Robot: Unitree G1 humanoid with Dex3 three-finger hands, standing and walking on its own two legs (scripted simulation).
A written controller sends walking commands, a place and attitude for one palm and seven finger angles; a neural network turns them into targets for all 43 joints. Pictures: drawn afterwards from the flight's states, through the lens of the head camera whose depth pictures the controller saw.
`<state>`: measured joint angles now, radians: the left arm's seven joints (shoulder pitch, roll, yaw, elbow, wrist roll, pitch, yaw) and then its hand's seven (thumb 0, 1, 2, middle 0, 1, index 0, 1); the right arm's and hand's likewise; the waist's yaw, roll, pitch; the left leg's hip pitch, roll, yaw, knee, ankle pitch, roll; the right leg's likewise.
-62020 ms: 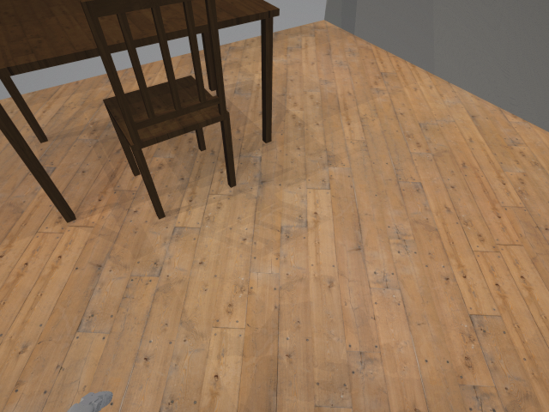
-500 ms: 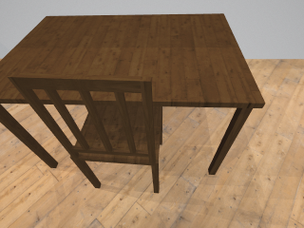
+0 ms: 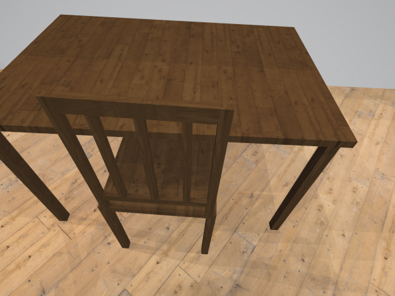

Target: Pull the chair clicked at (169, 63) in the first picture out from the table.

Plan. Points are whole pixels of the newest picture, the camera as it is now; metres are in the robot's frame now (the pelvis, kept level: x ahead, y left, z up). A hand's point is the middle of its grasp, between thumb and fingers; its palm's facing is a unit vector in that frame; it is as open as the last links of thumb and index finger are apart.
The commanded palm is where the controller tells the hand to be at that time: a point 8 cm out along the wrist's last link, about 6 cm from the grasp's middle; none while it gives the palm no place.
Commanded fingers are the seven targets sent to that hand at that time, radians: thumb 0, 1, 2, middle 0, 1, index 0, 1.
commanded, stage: come to a stop and stand still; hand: left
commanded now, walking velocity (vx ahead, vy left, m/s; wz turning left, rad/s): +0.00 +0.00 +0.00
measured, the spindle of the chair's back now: (148, 165) +0.44 +0.16 -0.06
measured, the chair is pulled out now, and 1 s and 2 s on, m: -0.08 -0.08 -0.08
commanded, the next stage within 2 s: look again from close up in 0.22 s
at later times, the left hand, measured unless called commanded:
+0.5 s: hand out of the picture +0.00 +0.16 -0.16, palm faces -0.02 -0.98 -0.21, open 7.4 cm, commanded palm none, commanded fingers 0.00 0.90 0.90 -0.20 -0.30 -0.20 -0.30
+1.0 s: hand out of the picture -0.01 +0.12 -0.16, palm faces -0.01 -0.98 -0.21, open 7.3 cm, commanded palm none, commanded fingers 0.00 0.90 0.90 -0.20 -0.30 -0.20 -0.30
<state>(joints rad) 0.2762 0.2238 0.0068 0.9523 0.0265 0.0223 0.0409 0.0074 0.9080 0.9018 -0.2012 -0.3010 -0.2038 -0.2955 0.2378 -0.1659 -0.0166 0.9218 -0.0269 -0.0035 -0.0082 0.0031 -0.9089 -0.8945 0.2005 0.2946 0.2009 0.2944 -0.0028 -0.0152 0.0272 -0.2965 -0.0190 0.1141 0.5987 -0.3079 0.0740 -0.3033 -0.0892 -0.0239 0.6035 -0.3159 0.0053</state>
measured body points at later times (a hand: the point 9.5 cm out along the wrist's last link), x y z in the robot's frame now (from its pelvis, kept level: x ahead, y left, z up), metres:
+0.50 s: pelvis +0.00 -0.01 +0.01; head +0.01 -0.02 +0.46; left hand +0.00 +0.21 -0.14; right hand +0.01 -0.24 -0.15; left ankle +0.01 +0.07 -0.73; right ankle +0.01 -0.17 -0.73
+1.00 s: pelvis +0.00 -0.05 +0.01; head +0.00 -0.06 +0.46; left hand +0.00 +0.17 -0.14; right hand -0.02 -0.26 -0.16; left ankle +0.01 +0.07 -0.73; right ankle +0.01 -0.17 -0.73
